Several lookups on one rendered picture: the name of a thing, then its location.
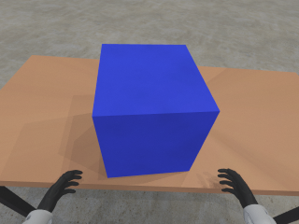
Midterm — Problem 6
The right robot hand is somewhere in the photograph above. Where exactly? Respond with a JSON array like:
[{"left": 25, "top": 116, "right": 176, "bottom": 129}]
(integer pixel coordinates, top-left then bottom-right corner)
[{"left": 218, "top": 168, "right": 258, "bottom": 209}]

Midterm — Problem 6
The robot right forearm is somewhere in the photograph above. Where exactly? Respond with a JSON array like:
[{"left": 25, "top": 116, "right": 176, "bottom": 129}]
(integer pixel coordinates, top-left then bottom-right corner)
[{"left": 243, "top": 204, "right": 277, "bottom": 224}]

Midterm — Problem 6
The table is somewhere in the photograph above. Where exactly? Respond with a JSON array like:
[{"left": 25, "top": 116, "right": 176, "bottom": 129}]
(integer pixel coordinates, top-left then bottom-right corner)
[{"left": 0, "top": 55, "right": 299, "bottom": 224}]

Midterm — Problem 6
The left robot hand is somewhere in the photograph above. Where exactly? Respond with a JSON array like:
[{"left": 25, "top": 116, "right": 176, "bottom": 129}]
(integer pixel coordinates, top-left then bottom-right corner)
[{"left": 36, "top": 170, "right": 83, "bottom": 213}]

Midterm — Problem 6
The robot left forearm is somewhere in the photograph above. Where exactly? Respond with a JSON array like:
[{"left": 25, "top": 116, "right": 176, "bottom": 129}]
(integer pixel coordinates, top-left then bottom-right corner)
[{"left": 22, "top": 209, "right": 54, "bottom": 224}]

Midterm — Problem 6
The carton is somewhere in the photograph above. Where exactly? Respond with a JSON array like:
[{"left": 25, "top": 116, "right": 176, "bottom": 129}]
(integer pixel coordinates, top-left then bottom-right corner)
[{"left": 92, "top": 44, "right": 220, "bottom": 178}]

